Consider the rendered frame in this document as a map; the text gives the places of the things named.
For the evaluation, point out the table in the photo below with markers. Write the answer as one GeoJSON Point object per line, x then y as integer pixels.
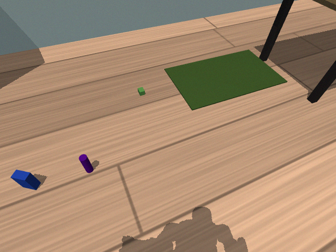
{"type": "Point", "coordinates": [330, 76]}

